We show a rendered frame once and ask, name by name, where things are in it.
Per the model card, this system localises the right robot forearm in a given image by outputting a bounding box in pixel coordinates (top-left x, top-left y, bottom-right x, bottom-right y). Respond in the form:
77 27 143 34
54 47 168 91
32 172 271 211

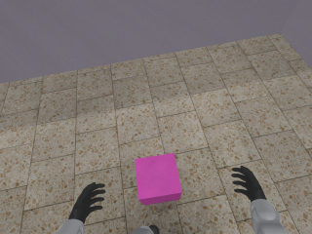
250 199 289 234

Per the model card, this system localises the carton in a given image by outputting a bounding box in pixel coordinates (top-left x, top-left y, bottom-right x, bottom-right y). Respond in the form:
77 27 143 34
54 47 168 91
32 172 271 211
135 153 182 206

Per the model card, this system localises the robot left shin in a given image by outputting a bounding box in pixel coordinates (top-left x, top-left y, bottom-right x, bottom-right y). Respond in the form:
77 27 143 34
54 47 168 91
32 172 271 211
141 225 154 233

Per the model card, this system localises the robot right hand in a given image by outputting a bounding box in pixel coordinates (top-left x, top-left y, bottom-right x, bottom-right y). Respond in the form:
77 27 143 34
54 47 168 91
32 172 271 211
231 166 267 202

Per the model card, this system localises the robot left hand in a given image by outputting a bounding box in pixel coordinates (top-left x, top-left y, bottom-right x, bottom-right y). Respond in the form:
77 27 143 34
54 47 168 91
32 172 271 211
68 182 106 224

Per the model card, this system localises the left robot forearm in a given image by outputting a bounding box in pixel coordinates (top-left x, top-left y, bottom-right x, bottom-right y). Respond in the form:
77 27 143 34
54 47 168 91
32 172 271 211
56 218 85 234

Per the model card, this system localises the robot left foot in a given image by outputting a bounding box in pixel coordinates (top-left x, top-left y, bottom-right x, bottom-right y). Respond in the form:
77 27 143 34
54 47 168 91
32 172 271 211
149 224 160 234

